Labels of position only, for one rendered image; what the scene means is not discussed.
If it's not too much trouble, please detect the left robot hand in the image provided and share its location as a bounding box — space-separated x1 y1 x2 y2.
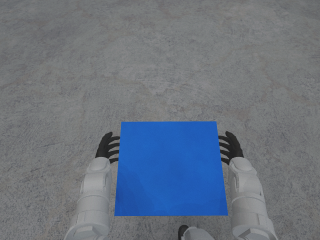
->
95 132 120 163

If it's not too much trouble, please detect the right robot forearm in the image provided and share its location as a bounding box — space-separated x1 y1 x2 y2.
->
227 157 278 240

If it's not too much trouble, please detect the robot right shin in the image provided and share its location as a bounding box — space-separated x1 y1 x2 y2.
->
184 226 197 234

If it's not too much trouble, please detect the right robot thigh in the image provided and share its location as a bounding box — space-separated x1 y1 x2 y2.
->
181 228 214 240

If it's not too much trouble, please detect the right robot hand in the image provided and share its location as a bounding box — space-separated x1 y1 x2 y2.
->
218 131 244 165

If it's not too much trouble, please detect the carton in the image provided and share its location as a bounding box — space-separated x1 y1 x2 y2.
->
114 121 228 216

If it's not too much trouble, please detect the left robot forearm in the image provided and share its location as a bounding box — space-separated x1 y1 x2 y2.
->
64 157 113 240

